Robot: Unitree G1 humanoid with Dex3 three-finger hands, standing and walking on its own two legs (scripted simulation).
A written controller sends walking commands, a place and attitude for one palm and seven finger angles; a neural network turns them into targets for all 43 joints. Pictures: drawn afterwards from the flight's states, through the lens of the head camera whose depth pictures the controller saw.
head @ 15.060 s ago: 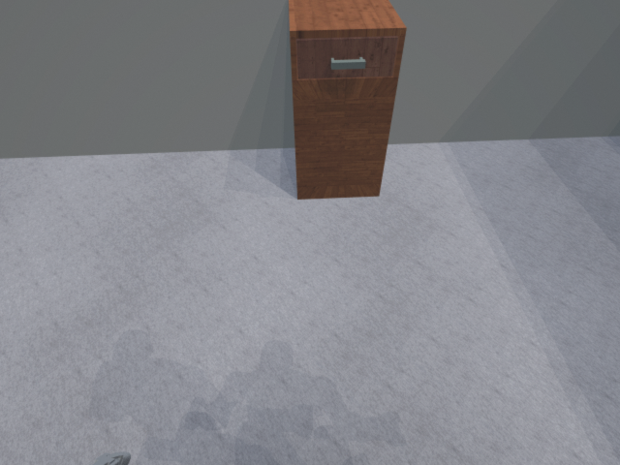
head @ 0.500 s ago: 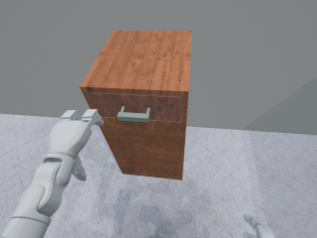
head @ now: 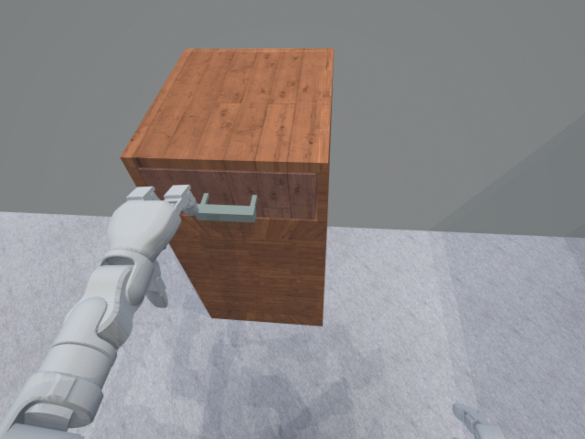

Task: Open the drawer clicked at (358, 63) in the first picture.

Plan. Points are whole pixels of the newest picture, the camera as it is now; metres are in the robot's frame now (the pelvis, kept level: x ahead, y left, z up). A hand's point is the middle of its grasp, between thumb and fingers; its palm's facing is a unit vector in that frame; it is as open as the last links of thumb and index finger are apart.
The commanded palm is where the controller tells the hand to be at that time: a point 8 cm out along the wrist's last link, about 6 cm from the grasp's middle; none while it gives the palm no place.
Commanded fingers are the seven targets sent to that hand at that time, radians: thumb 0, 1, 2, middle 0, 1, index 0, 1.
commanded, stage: move the hooked fingers above the handle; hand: left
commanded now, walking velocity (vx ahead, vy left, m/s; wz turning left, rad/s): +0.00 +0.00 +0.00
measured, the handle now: (227, 205) +0.55 +0.20 -0.08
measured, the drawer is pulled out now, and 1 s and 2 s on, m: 0.00 0.00 0.00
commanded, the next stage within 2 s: lower the fingers behind the handle in 1.78 s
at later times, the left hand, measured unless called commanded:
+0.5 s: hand (191, 227) +0.42 +0.21 +0.02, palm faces -0.06 -0.05 -1.00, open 13.9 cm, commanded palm +0.41 +0.22 +0.07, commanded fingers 0.00 -0.50 0.30 -0.30 -1.20 -0.30 -1.20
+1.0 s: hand (214, 212) +0.48 +0.19 -0.01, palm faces -0.06 -0.03 -1.00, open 13.9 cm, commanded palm +0.47 +0.20 +0.04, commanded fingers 0.00 -0.50 0.30 -0.30 -1.20 -0.30 -1.20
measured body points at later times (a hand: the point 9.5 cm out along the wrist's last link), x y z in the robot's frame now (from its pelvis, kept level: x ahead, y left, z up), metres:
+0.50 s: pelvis +0.01 +0.01 -0.01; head +0.07 -0.01 +0.44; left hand +0.42 +0.21 +0.07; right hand +0.09 -0.26 -0.15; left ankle +0.01 +0.11 -0.73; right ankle -0.02 -0.10 -0.73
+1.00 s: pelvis +0.00 +0.02 -0.03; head +0.09 +0.01 +0.41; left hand +0.48 +0.19 +0.04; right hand +0.00 -0.26 -0.16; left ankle +0.01 +0.11 -0.73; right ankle -0.02 -0.10 -0.73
